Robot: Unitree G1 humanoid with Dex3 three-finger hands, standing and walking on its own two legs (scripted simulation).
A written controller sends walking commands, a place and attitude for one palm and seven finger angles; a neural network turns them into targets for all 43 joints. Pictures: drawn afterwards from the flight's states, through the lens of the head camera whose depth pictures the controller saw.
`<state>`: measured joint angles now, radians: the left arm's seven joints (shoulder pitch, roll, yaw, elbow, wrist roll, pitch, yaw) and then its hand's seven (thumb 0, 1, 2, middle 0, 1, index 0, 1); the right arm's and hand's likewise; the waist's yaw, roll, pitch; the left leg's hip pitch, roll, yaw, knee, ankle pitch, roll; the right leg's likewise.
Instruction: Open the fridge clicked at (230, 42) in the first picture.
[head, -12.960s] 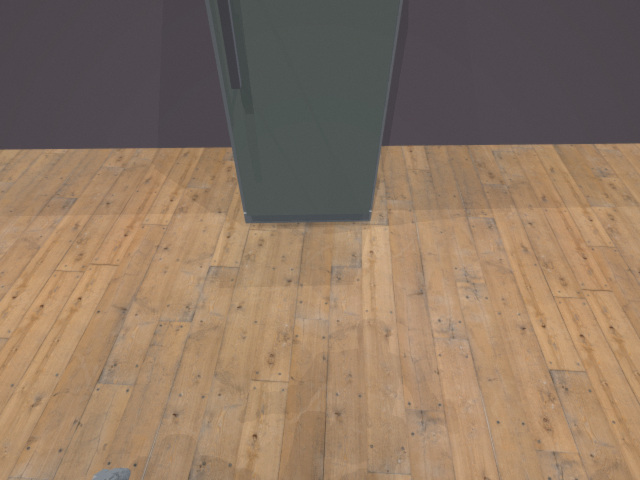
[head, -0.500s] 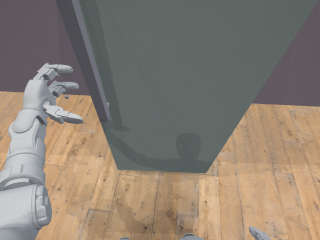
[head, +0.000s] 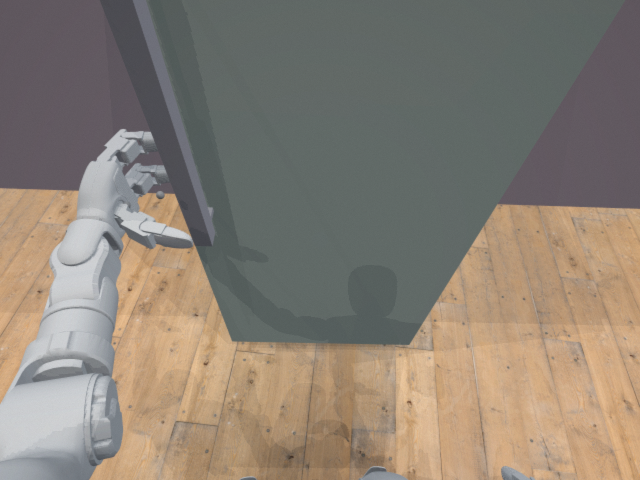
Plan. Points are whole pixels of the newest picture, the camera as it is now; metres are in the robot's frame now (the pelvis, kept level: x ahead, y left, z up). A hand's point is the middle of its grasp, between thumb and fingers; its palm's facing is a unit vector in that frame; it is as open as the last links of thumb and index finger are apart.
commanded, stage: feel for the door with the fingertips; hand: left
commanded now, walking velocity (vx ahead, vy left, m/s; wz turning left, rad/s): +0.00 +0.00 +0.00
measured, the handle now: (171, 114) +0.50 +0.18 +0.17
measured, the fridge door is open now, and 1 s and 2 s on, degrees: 0 0 0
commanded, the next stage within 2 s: slide the fingers in behind the handle in 0.66 s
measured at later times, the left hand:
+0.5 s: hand (152, 186) +0.45 +0.21 +0.11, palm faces +0.01 -1.00 +0.00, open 14.0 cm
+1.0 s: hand (157, 184) +0.45 +0.21 +0.10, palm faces +0.00 -1.00 +0.00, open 13.9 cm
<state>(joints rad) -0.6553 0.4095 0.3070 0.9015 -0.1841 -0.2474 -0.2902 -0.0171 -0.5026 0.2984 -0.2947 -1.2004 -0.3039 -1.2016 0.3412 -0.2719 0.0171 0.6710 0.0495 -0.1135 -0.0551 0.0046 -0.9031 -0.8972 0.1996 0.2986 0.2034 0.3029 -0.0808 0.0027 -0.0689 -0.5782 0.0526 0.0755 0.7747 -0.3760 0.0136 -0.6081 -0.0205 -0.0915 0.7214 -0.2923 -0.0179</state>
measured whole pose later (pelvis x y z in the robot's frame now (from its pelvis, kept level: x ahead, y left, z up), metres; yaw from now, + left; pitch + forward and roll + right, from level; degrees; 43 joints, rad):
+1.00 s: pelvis +0.00 +0.01 +0.00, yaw +0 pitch +11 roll -1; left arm -0.72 0.44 0.33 1.00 -0.17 -0.27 -0.29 -0.02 -0.50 0.30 -0.30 -1.20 -0.31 -1.21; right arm 0.38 -0.27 0.02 0.69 0.04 -0.10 -0.05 0.00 -0.90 -0.90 0.20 0.30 0.20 0.30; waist -0.10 0.01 -0.08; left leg -0.61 0.05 0.08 0.79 -0.39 0.02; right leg -0.64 -0.02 -0.08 0.73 -0.29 -0.01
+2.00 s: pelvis +0.00 -0.01 +0.00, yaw +0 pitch +9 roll +0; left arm -0.71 0.34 0.26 0.97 -0.16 -0.29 -0.19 -0.02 -0.50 0.30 -0.29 -1.20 -0.30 -1.20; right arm 0.33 -0.27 0.01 0.71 0.04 -0.12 -0.04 0.00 -0.90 -0.90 0.20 0.30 0.20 0.30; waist -0.08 0.01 -0.06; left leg -0.55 0.05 0.07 0.75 -0.36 0.00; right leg -0.59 -0.02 -0.09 0.71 -0.29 -0.03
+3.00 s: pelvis +0.00 +0.00 +0.00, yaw +0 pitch +10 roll -1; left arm -0.73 0.34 0.25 0.99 -0.15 -0.30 -0.18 -0.01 -0.13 0.46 -0.33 -1.25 -0.34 -1.25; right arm 0.33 -0.26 0.01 0.71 0.04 -0.12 -0.04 0.00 -0.90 -0.90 0.20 0.30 0.20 0.30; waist -0.08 0.01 -0.06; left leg -0.57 0.05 0.07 0.77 -0.37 0.01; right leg -0.60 -0.02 -0.09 0.72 -0.29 -0.02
